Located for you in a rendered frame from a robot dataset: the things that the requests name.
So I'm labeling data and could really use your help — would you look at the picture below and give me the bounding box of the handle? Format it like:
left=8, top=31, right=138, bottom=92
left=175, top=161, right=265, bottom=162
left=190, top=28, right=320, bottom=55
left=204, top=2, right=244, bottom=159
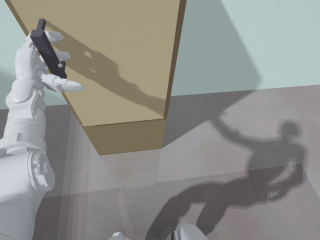
left=30, top=18, right=67, bottom=79

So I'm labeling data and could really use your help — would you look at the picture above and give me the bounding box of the robot right shin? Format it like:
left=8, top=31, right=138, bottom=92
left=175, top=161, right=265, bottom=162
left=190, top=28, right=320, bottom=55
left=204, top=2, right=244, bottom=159
left=177, top=220, right=190, bottom=228

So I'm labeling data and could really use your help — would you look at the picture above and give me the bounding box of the robot left hand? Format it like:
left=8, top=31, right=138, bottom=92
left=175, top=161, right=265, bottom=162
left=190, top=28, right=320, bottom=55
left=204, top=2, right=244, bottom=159
left=15, top=31, right=83, bottom=94

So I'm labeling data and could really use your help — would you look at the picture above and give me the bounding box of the left robot upper arm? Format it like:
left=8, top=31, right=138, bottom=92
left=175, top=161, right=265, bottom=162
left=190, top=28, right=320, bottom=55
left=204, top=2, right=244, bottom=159
left=0, top=150, right=55, bottom=240

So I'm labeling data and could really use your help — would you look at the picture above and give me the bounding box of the cupboard door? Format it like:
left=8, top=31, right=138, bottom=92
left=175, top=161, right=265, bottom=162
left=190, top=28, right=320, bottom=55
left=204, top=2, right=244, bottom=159
left=10, top=0, right=180, bottom=127

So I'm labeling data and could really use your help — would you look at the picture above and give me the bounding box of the robot shin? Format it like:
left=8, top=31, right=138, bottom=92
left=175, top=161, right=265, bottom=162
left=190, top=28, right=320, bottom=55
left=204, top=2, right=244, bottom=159
left=177, top=220, right=190, bottom=228
left=113, top=232, right=124, bottom=237

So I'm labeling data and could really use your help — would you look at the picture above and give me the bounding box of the robot left shin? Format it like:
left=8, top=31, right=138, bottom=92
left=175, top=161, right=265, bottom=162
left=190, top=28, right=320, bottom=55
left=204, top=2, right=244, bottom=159
left=113, top=232, right=124, bottom=237

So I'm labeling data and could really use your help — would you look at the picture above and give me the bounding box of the left robot forearm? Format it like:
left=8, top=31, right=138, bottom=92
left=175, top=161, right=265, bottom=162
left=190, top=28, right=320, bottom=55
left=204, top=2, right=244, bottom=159
left=0, top=78, right=47, bottom=159

